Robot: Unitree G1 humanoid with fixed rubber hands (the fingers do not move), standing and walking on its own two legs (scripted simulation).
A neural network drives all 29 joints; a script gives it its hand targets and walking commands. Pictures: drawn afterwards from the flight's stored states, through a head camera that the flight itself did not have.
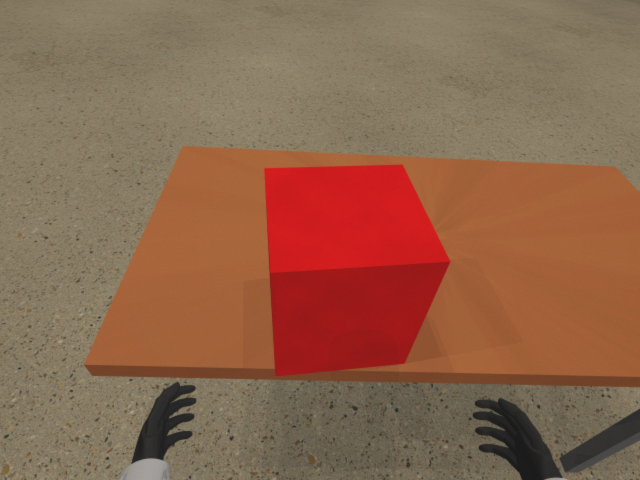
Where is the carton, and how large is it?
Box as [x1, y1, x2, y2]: [264, 165, 449, 375]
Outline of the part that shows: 402,165 264,168 275,375 404,363 449,263 449,260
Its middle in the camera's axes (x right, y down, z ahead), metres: +0.03 +0.04 +0.60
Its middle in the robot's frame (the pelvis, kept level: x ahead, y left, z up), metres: +0.42 +0.00 +0.02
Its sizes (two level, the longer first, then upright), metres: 0.210 0.200 0.250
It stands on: a table, 0.68 m high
